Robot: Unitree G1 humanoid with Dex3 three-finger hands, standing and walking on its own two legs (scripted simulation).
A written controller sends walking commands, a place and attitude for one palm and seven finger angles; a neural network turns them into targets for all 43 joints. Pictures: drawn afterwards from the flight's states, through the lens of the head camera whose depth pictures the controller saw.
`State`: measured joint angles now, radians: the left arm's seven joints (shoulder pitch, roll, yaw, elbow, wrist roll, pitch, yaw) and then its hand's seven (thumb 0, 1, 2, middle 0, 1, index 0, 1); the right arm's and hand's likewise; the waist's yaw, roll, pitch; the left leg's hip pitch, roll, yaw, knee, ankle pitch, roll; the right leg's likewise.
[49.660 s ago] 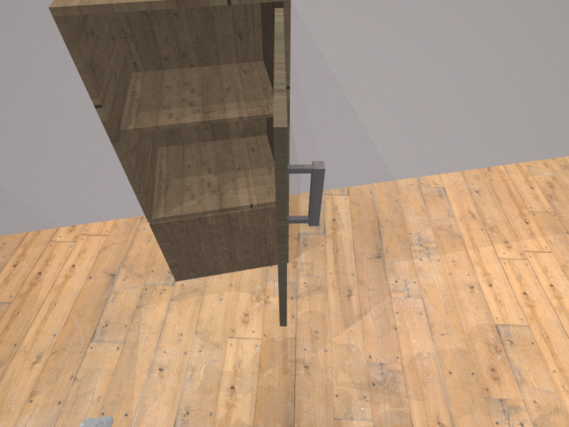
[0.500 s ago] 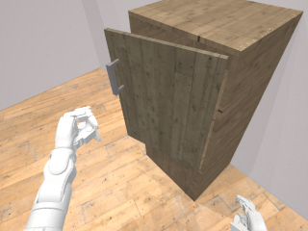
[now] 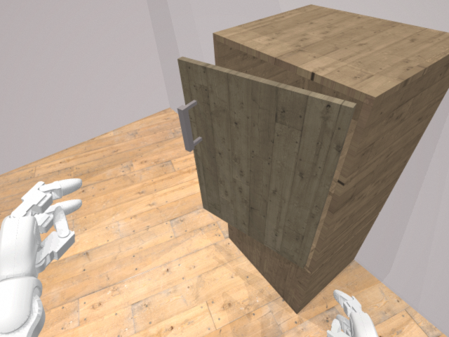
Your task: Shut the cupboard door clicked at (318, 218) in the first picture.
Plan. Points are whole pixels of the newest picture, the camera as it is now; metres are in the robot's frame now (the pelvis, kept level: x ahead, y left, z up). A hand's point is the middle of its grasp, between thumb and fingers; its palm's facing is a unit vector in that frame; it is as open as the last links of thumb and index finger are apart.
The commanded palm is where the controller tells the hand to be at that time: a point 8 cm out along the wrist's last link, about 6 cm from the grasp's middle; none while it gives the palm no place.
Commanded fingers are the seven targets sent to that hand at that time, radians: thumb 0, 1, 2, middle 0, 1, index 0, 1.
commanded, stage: draw the hand back to the body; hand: left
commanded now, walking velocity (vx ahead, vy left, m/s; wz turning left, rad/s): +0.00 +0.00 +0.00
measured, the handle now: (191, 126) +0.62 +0.18 +0.05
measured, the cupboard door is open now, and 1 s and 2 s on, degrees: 16 16 16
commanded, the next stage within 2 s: step back with the hand held close in 0.46 s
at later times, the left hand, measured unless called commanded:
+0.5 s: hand (47, 250) +0.18 +0.27 +0.16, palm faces +0.49 -0.79 -0.38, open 7.4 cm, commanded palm +0.13 +0.30 +0.17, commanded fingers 0.00 0.90 0.90 -0.20 -0.30 -0.20 -0.30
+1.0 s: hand (21, 265) +0.15 +0.29 +0.16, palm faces +0.43 -0.76 -0.48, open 7.4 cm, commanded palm +0.09 +0.32 +0.17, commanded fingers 0.00 0.90 0.90 -0.20 -0.30 -0.20 -0.30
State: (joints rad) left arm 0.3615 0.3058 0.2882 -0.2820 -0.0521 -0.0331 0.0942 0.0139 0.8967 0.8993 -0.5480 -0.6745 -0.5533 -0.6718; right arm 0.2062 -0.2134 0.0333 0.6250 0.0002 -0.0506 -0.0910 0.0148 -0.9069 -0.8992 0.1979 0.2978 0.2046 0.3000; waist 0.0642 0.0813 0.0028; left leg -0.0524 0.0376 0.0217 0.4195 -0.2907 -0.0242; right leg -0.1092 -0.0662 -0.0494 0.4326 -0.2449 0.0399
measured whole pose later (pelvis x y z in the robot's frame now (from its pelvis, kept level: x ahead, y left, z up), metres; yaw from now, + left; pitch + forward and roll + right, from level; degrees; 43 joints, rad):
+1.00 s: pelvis -0.05 +0.02 -0.01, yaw -1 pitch -1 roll +0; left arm 0.52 0.41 0.42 -0.44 -0.05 -0.16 0.15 0.01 0.89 0.90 -0.21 -0.30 -0.21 -0.30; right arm 0.18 -0.22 -0.01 0.56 0.01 0.02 -0.10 0.02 -0.91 -0.90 0.20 0.30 0.20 0.30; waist 0.01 0.02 0.02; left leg -0.26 0.01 0.04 0.53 -0.26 0.01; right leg -0.30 -0.09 -0.02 0.49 -0.17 0.06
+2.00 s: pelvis -0.16 +0.02 -0.02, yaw +5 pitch +1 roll -3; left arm 0.50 0.43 0.48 -0.51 -0.01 -0.28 0.17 0.01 0.89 0.90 -0.21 -0.30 -0.22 -0.30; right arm 0.19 -0.19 -0.03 0.63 -0.01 -0.07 -0.09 0.01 -0.91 -0.90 0.20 0.30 0.20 0.30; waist -0.02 0.01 0.00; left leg -0.47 0.03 -0.03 0.66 -0.19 0.03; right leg -0.48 0.06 0.06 0.82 -0.31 0.03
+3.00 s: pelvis -0.27 +0.03 +0.00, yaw -1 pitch -1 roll -1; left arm 0.53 0.39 0.40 -0.44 -0.02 -0.16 0.16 0.01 0.90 0.90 -0.20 -0.30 -0.21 -0.30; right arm 0.27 -0.14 0.05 0.63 -0.02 -0.10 -0.07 0.01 -0.90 -0.90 0.20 0.30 0.21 0.30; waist -0.02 -0.01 -0.05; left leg -0.32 -0.01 0.02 0.49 -0.18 0.02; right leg -0.19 0.06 -0.04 0.46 -0.26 -0.05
